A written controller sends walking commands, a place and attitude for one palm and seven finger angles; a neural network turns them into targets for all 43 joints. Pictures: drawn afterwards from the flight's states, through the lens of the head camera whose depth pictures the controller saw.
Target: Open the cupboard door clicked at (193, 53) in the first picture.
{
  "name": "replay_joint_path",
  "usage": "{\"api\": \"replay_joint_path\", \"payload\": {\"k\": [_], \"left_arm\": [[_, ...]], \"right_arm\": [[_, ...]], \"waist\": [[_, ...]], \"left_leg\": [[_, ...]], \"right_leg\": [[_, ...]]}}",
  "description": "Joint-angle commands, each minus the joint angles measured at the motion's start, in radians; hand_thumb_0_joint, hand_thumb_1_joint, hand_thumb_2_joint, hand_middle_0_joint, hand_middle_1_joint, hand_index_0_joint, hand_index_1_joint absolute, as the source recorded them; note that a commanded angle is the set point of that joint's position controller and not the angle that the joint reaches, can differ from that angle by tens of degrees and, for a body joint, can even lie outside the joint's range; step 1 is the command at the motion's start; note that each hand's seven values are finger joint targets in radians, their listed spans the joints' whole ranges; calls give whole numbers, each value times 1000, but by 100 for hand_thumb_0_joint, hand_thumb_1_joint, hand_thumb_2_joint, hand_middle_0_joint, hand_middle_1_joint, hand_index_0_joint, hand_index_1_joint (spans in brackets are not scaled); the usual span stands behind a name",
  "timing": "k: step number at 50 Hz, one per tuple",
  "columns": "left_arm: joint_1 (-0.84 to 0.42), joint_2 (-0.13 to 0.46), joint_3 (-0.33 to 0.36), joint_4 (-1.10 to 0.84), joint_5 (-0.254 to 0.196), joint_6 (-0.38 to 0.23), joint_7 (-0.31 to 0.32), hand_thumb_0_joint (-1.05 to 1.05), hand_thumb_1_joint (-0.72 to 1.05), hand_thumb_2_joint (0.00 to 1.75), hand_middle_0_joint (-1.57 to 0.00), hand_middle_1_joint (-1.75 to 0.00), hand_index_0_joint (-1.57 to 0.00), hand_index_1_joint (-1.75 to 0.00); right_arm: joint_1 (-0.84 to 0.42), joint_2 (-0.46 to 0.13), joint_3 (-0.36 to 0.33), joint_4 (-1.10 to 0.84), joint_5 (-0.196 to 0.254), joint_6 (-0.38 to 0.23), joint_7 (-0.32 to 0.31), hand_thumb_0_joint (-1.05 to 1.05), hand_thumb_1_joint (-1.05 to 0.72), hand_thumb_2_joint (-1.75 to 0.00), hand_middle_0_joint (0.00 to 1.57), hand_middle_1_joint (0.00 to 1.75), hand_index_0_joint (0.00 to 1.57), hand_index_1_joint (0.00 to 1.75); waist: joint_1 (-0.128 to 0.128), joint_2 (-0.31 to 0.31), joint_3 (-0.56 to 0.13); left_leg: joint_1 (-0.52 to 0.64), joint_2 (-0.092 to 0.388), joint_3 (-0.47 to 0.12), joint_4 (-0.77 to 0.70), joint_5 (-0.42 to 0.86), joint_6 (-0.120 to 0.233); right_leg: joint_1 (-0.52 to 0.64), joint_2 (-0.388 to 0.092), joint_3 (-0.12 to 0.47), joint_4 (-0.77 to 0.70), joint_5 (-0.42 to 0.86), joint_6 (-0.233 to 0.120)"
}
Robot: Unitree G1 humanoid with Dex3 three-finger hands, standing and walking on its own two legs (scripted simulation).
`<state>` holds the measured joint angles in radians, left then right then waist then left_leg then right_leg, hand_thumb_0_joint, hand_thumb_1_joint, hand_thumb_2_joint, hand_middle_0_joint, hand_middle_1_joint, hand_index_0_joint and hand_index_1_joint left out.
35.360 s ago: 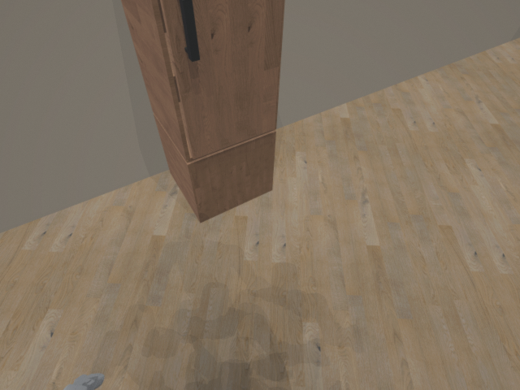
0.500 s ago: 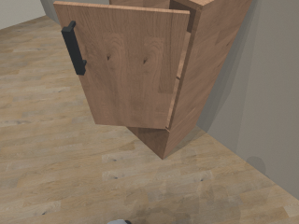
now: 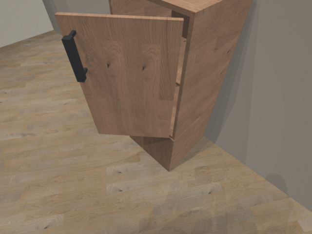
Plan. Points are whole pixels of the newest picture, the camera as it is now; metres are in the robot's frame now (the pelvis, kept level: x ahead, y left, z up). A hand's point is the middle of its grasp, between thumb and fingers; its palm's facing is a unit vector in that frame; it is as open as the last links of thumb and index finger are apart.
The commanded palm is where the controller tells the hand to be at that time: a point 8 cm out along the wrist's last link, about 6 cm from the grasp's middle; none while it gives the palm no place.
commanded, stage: look again from close up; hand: left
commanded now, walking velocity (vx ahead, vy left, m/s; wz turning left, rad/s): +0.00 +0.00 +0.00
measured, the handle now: (77, 57) +0.60 +0.29 +0.13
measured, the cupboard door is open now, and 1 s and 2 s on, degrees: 41 41 41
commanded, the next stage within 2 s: shuffle to correct the standing spot in 0.48 s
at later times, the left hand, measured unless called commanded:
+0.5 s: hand out of the picture +0.04 +0.20 -0.18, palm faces +0.01 -0.98 -0.22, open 7.4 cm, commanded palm none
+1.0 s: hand out of the picture +0.04 +0.24 -0.18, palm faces +0.02 -0.97 -0.26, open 7.4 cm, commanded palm none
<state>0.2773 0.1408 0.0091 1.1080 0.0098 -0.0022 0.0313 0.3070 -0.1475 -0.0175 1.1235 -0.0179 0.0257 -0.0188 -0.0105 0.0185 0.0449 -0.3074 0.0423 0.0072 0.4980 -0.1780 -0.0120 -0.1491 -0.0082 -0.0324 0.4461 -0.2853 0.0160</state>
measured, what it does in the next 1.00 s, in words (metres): stands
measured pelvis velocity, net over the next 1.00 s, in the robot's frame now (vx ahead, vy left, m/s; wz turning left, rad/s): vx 0.03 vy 0.03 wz -0.04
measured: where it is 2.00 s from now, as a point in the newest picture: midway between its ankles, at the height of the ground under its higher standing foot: outside the picture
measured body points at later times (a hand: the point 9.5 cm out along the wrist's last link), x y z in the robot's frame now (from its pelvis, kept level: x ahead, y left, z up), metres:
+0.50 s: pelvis +0.02 +0.01 +0.00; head +0.03 +0.01 +0.45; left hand +0.04 +0.25 -0.16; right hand +0.06 -0.22 -0.16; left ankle +0.05 +0.12 -0.74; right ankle -0.03 -0.13 -0.74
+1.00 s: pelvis +0.03 +0.03 -0.01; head +0.06 +0.04 +0.43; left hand +0.04 +0.29 -0.17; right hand +0.08 -0.21 -0.16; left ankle +0.05 +0.12 -0.74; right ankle -0.03 -0.10 -0.73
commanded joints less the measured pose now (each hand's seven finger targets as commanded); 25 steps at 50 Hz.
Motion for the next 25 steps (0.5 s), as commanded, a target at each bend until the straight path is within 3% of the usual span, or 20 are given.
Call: {"api": "replay_joint_path", "payload": {"k": [1,2,3,6,8,12,25], "left_arm": [[7,152,13,-102,8,-37,25,0,90,90,-20,-30,-20,-30],[20,149,16,-112,10,-34,23,0,90,90,-20,-30,-20,-30],[45,136,16,-108,8,-32,21,0,90,90,-20,-30,-20,-30],[90,106,9,-94,5,-26,17,0,90,90,-20,-30,-20,-30],[86,111,9,-93,7,-24,15,0,90,90,-20,-30,-20,-30],[83,122,10,-93,8,-22,13,0,90,90,-20,-30,-20,-30],[60,167,15,-91,9,-20,7,0,90,90,-20,-30,-20,-30]], "right_arm": [[62,-86,-10,-111,-1,-35,17,0,-90,-90,20,30,20,30],[67,-90,-8,-119,-4,-40,17,0,-90,-90,20,30,20,30],[60,-98,-7,-128,-3,-45,14,0,-90,-90,20,30,20,30],[31,-114,-7,-145,3,-49,6,0,-90,-90,20,30,20,30],[23,-116,-4,-137,1,-52,5,0,-90,-90,20,30,20,30],[8,-124,-5,-127,2,-53,4,0,-90,-90,20,30,20,30],[-55,-158,-4,-110,5,-58,0,0,-90,-90,20,30,20,30]], "waist": [[-48,-11,-4],[-36,45,-15],[-23,53,-22],[3,-13,-12],[5,6,12],[8,-27,22],[13,-12,-26]], "left_leg": [[38,20,-21,53,-79,16],[27,30,-33,23,-52,29],[7,43,-63,2,-25,42],[-19,60,-90,-32,-26,61],[-11,55,-85,-49,-15,60],[15,52,-77,-68,-7,59],[98,56,-43,-64,105,52]], "right_leg": [[-196,-111,107,-91,-175,-83],[-162,-85,73,-45,-136,-76],[-133,-65,57,-10,-100,-69],[-96,-51,46,11,-54,-58],[-103,-53,54,17,-34,-54],[-105,-62,55,5,-6,-45],[-74,-82,71,-20,112,-32]]}}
